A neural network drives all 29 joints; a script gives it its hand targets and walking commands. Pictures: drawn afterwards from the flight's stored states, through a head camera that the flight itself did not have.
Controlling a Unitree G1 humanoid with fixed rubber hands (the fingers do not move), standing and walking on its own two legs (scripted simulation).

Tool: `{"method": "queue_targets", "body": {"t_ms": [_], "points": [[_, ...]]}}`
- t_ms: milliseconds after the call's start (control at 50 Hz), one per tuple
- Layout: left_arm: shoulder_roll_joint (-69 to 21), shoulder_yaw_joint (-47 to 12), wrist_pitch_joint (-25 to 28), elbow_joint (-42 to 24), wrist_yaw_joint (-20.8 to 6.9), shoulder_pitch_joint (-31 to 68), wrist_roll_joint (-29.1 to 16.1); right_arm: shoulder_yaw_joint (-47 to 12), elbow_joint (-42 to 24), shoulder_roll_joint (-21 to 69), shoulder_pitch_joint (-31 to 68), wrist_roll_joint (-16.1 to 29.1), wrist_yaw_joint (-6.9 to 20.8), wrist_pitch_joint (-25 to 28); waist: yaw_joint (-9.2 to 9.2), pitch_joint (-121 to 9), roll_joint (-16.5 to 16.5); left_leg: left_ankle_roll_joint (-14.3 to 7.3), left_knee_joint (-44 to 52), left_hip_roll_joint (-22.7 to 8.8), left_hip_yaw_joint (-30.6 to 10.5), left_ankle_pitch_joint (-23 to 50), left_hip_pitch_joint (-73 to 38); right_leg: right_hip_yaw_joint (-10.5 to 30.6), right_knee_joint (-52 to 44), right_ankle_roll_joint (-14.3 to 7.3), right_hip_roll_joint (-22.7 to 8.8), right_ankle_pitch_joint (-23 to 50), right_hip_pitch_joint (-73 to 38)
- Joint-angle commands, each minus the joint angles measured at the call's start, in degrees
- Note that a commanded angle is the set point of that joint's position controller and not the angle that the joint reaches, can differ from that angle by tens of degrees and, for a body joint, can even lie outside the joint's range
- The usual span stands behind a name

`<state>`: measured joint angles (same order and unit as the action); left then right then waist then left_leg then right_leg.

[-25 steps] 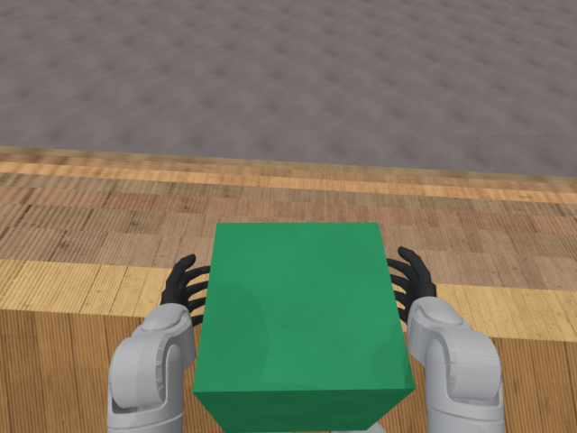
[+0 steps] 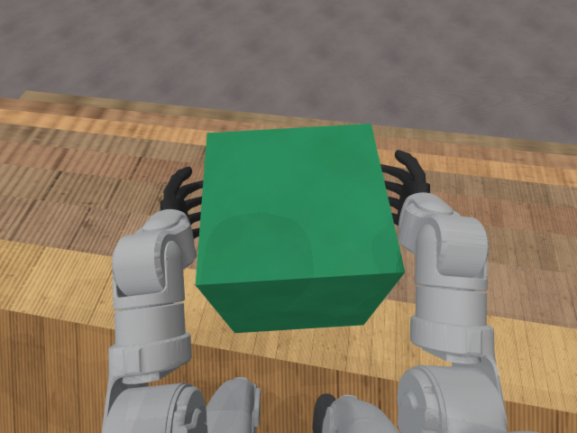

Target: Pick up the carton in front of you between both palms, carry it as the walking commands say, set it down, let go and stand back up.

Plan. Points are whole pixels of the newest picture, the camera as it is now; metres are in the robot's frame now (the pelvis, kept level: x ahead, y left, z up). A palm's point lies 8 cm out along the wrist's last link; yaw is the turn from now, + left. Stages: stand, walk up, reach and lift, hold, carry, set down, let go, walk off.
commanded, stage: carry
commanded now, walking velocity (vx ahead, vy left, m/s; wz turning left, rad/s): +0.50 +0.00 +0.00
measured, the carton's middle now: (294, 240) +0.36 +0.01 +0.00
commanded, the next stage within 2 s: none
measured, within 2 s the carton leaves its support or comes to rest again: neither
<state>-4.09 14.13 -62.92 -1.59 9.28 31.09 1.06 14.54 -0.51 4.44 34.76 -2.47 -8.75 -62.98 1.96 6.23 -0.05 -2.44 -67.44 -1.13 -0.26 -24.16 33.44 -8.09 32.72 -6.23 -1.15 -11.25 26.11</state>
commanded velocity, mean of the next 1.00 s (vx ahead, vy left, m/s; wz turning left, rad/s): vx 0.50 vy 0.00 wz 0.00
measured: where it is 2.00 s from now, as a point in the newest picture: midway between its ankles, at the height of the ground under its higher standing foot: (299, 206)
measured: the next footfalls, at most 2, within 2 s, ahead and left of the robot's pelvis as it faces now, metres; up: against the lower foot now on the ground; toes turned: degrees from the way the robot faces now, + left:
left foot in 0.22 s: +0.23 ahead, +0.11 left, +0.00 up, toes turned +1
right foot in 0.64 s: +0.49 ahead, -0.11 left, -0.18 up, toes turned -2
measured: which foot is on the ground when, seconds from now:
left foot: up 0.00-0.20, down 0.22-0.66, up 0.68-1.00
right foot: down 0.00-0.26, up 0.28-0.62, down 0.64-1.00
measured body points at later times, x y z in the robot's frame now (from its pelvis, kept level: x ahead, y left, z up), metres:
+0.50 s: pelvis +0.28 +0.01 -0.04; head +0.31 +0.01 +0.41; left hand +0.64 +0.13 +0.06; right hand +0.62 -0.18 +0.07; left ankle +0.19 +0.11 -0.73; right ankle +0.38 -0.11 -0.73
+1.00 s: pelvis +0.61 -0.03 -0.29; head +0.65 -0.04 +0.16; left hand +0.94 +0.13 -0.23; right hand +0.94 -0.18 -0.24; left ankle +0.81 +0.06 -0.98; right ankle +0.45 -0.10 -0.91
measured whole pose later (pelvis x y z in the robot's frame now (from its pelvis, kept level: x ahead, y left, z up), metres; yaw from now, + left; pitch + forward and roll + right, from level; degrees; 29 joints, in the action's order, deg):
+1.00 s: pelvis +0.61 -0.03 -0.29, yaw -3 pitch +2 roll -2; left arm -7.8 11.0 -56.4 3.6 10.5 25.3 0.6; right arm 18.5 -4.8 8.2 20.0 -3.1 -7.0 -56.3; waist 7.9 2.3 2.9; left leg -3.9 -37.0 -2.2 0.5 20.4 39.5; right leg -2.6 69.2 -6.1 7.6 -48.4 18.3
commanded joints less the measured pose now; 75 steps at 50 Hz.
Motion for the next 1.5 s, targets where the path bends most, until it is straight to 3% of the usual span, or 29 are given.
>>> {"method": "queue_targets", "body": {"t_ms": [0, 160, 200, 220, 240, 340, 400, 440, 500, 560, 600, 620, 640, 680, 700, 720, 820, 920, 980, 1000, 1040, 1060, 1080, 1120, 1160, 1260, 1340, 1440, 1480], "points": [[-54.74, -41.04, 2.47, -11.45, -8.44, 41.92, -20.69, -40.10, -7.75, 55.56, 34.47, 15.48, 5.92, 1.81, 0.96, -39.37, -5.90, 0.79, 7.89, -1.07, 0.92, 2.91, 4.08, 15.37, -6.16, -7.36, -14.41, 26.50, -33.38], [-50.12, -44.07, -0.44, -16.41, -8.59, 32.98, -18.01, -43.52, -14.23, 51.28, 29.52, 17.92, 7.39, -0.74, 0.81, -35.96, -8.22, -1.35, 27.13, 5.28, 7.85, 8.72, -7.57, 7.64, 4.68, -4.42, -8.94, 39.73, -26.98], [-48.38, -44.36, -0.89, -16.22, -8.32, 34.31, -17.83, -43.59, -11.85, 49.58, 23.07, 15.90, 7.67, -1.67, -6.17, -37.69, -7.80, -4.88, 34.46, 3.53, 6.97, 18.83, -21.15, 3.39, 21.05, -2.01, -9.26, 45.89, -19.74], [-48.71, -44.23, -1.51, -17.06, -8.28, 33.42, -17.30, -42.73, -10.78, 48.54, 23.72, 15.90, 7.50, -2.18, -10.97, -39.46, -2.17, -6.88, 31.60, 0.97, 3.11, 28.88, -36.46, -0.08, 32.69, 0.51, -5.76, 42.26, -5.74], [-47.88, -44.28, -3.45, -15.28, -8.33, 35.48, -16.45, -39.39, -10.23, 43.57, 22.36, 12.65, 6.95, -2.51, -10.56, -34.60, 22.23, -15.76, 40.49, -10.36, -21.75, 42.09, -44.66, 2.53, 45.32, 3.98, 7.99, -8.63, 13.28], [-47.43, -34.11, -2.54, -8.75, -6.89, 30.67, -10.50, -47.79, -10.92, 54.82, 35.43, 23.52, 9.89, -1.76, -7.53, -28.04, -1.84, -13.80, 34.52, -14.02, -23.13, 30.03, -35.59, 12.52, 26.52, 4.06, 0.59, -17.91, 18.70], [-47.02, -35.98, -1.54, -8.81, -7.29, 33.21, -8.74, -46.11, -10.16, 54.96, 36.41, 23.95, 10.11, -0.31, -7.93, -29.28, 6.82, -12.84, 27.07, -12.12, -19.05, 30.15, -36.51, 10.32, 33.09, 3.23, 1.14, -0.61, 22.24], [-47.99, -34.16, -1.36, -8.12, -7.17, 30.79, -8.13, -47.33, -9.05, 55.14, 36.18, 24.73, 9.64, -0.29, -10.68, -21.85, 1.79, -8.27, 21.75, -4.91, -12.45, 15.98, -38.28, 10.54, 19.09, 3.07, 0.01, 10.07, 29.92], [-42.86, -33.15, -2.13, -6.17, -6.68, 30.17, -5.93, -44.72, -5.89, 54.81, 31.93, 22.83, 9.28, -0.09, -7.75, -24.30, 1.99, -6.67, 21.63, -4.80, -9.63, -2.12, -14.06, 9.66, -0.57, 3.37, -0.20, 39.00, -1.76], [-43.97, -33.88, -2.55, -6.24, -6.65, 29.42, -7.08, -41.12, -2.28, 51.55, 25.83, 18.43, 8.70, -0.98, -1.68, -24.43, 9.04, -3.87, 11.65, -3.24, -2.38, 5.95, -10.15, 2.37, -3.69, 2.80, 0.92, 39.30, -18.41], [-41.55, -34.28, -2.16, -6.04, -6.52, 31.18, -8.31, -40.69, -1.27, 50.02, 26.47, 17.65, 7.65, -1.21, 2.89, -24.43, -0.20, -3.58, -13.68, -0.81, 2.93, 26.27, -14.62, -5.63, -10.95, 3.78, 4.66, 36.77, -25.42], [-43.48, -31.32, -2.44, 1.73, -6.32, 21.16, -7.32, -38.85, -1.89, 48.35, 27.14, 15.68, 7.02, -0.99, 8.63, -25.74, -3.49, -0.71, -30.04, 0.77, 5.12, 16.44, -4.88, 1.60, -5.37, 0.84, 0.83, 36.64, -34.01], [-42.91, -33.21, -2.15, -0.40, -6.26, 30.15, -9.60, -35.25, 2.51, 46.02, 22.15, 12.57, 6.17, -1.29, 3.81, -25.92, -16.29, -0.13, -44.58, 6.36, 3.38, -18.72, 15.90, 9.77, 6.05, -0.10, -6.14, 50.83, -44.55], [-43.87, -35.71, -1.53, 1.39, -6.71, 33.42, -14.76, -31.04, 3.71, 42.49, 22.04, 7.95, 4.28, -2.15, 4.38, -27.44, -14.65, -0.40, -38.46, 2.05, -2.07, -15.03, 28.46, 29.17, 6.85, -5.53, -14.75, 44.70, -41.92], [-47.35, -36.21, -0.82, -2.04, -6.82, 32.10, -17.27, -30.81, 3.97, 43.65, 22.31, 9.75, 4.01, -1.84, 4.31, -24.01, -1.17, -0.88, -30.89, 1.63, 0.89, -11.65, 26.94, 26.30, 5.72, -4.57, -9.53, 45.54, -35.71], [-50.70, -39.69, -0.19, -2.79, -6.69, 41.61, -20.07, -28.77, 0.94, 44.51, 22.24, 9.91, 4.29, -1.02, 3.08, -33.58, -3.07, -1.82, -21.30, -2.14, -7.20, -5.19, 26.74, 41.02, 10.40, -12.00, -17.66, 30.33, -33.76], [-58.96, -44.24, 3.40, -9.56, -8.42, 45.06, -24.18, -35.27, -8.81, 52.50, 30.48, 12.75, 5.38, 4.38, 0.82, -32.72, -6.19, -2.71, -6.83, -1.48, -2.43, 17.16, 9.20, 32.24, 11.71, -10.85, -14.37, 29.41, -15.55], [-57.67, -43.24, 6.34, -1.62, -7.47, 33.18, -20.03, -36.67, -2.22, 52.68, 22.11, 12.54, 6.28, 7.16, 8.12, -25.42, 2.75, -0.75, 30.57, 0.39, 1.19, 48.54, 15.96, 25.78, 25.61, -5.89, -2.13, 8.61, -26.17], [-59.40, -43.18, 8.29, -2.44, -7.92, 28.41, -18.33, -37.79, -1.62, 51.90, 19.25, 11.69, 6.81, 8.07, 8.84, -24.71, -8.97, -2.18, 39.50, 3.77, 9.16, 50.89, -7.95, 17.12, 26.09, -2.24, 1.59, 17.03, -15.60], [-58.32, -43.24, 8.56, -1.90, -7.99, 29.29, -18.64, -36.87, -0.89, 51.68, 18.78, 10.48, 6.83, 7.99, 8.38, -23.64, -7.27, -2.54, 38.86, 3.60, 9.51, 50.44, -12.79, 18.68, 24.91, -1.66, 0.84, 20.33, -13.46], [-57.34, -43.74, 9.25, -4.24, -8.27, 29.26, -16.22, -37.93, -6.36, 49.06, 20.72, 10.16, 6.16, 9.36, -8.56, -36.09, -9.47, -6.43, 30.88, 1.16, 7.46, 45.06, -40.44, 13.56, 52.22, -0.85, -4.48, 36.21, -5.69], [-57.86, -47.09, 9.90, -11.43, -8.11, 33.39, -19.74, -38.75, -9.97, 49.56, 18.37, 12.51, 5.70, 10.38, -15.45, -34.69, 5.05, -8.42, 35.18, -2.51, 1.66, 48.66, -45.88, 8.58, 77.39, 2.51, 2.22, 11.48, 3.21], [-53.06, -43.78, 8.99, -5.50, -7.07, 31.56, -16.93, -37.25, -4.78, 45.12, 15.59, 10.95, 5.08, 10.05, -8.91, -37.06, 19.02, -5.05, 23.01, -9.55, -7.09, 70.95, -58.89, 10.79, 85.66, 5.55, 8.37, -29.29, 20.99], [-46.30, -37.93, 8.38, -2.60, -6.11, 21.01, -12.10, -40.80, -7.86, 46.18, 13.72, 13.05, 4.94, 10.01, -7.77, -35.50, 2.25, -11.02, 29.72, -16.31, -20.75, 63.80, -53.42, 14.01, 70.69, 7.34, 3.22, -19.96, 25.16], [-47.53, -36.92, 8.14, -0.90, -5.25, 18.93, -9.05, -43.25, -6.81, 49.84, 17.47, 14.59, 6.27, 9.15, -4.61, -36.46, -3.16, -16.88, 29.88, -18.56, -33.83, 41.29, -40.15, 17.78, 57.37, 7.21, -0.26, -16.47, 21.53], [-56.47, -39.01, 9.88, -0.63, -6.74, 24.22, -8.79, -41.37, -1.04, 55.23, 18.64, 15.30, 9.75, 9.10, -3.14, -34.40, 6.80, -9.55, 31.15, -13.73, -25.25, 38.92, -29.31, 12.62, 42.41, 7.66, -0.12, 5.38, 15.17], [-53.84, -38.45, 11.03, 1.44, -5.15, 21.24, -8.41, -41.77, 0.22, 54.44, 19.74, 18.91, 10.24, 10.50, -6.25, -27.53, -0.61, -3.84, 24.29, -0.55, -12.84, 30.28, -38.17, 7.05, 19.57, 6.89, 1.36, 17.63, 26.13], [-53.06, -38.01, 12.71, 2.10, -4.89, 20.13, -6.03, -40.67, 1.67, 55.92, 17.10, 18.10, 10.33, 12.62, -9.16, -24.12, 4.25, -3.39, 14.94, 3.86, -6.26, 22.27, -21.62, -4.23, -2.71, 6.23, 9.00, 39.67, 1.64], [-49.81, -37.32, 12.81, -3.41, -4.03, 23.96, -6.35, -38.66, 2.90, 53.90, 22.63, 18.27, 9.88, 12.60, -4.57, -25.96, 10.18, -1.32, 8.32, 1.80, -1.79, 31.44, -13.16, -3.68, 1.35, 4.69, 9.58, 40.98, -16.61]]}}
